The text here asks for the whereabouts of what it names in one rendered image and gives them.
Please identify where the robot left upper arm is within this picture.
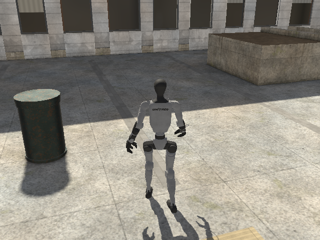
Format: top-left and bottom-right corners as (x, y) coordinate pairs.
(135, 101), (150, 129)

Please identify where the robot right forearm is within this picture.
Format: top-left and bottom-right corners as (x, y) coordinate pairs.
(179, 119), (186, 133)

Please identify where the robot thigh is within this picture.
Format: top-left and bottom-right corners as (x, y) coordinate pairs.
(165, 140), (177, 179)
(143, 139), (154, 170)

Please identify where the robot right upper arm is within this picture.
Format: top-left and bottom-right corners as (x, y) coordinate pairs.
(171, 100), (184, 127)

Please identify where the right robot hand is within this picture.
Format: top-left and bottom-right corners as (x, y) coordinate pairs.
(174, 129), (186, 137)

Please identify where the left robot hand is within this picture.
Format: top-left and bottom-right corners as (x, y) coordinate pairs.
(126, 140), (137, 154)

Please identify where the robot left forearm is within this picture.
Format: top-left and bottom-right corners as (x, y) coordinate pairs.
(128, 121), (140, 143)

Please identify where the left robot thigh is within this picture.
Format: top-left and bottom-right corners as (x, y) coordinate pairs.
(143, 139), (154, 170)

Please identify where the right robot thigh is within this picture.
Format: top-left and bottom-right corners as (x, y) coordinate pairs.
(165, 140), (177, 179)

